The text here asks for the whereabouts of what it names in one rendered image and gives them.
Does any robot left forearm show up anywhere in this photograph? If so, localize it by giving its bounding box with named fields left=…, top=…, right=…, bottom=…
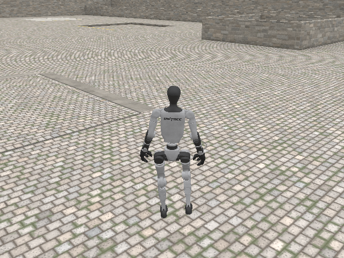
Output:
left=141, top=130, right=153, bottom=152

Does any robot right hand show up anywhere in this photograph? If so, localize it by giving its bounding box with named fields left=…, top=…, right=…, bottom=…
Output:
left=193, top=153, right=205, bottom=166

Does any robot left hand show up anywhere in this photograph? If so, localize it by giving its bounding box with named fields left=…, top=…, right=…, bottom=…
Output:
left=140, top=150, right=152, bottom=162

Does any robot left upper arm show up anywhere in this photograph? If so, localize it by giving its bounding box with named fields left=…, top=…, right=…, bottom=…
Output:
left=147, top=109, right=162, bottom=138

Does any robot right forearm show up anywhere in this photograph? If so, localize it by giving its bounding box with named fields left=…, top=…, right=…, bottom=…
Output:
left=193, top=132, right=204, bottom=155

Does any left robot foot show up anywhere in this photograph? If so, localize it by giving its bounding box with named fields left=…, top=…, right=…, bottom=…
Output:
left=160, top=205, right=168, bottom=218

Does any left robot thigh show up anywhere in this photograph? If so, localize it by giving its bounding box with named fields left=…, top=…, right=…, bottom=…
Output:
left=154, top=150, right=167, bottom=188

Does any robot right upper arm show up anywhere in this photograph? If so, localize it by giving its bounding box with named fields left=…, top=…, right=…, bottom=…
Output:
left=184, top=110, right=198, bottom=140

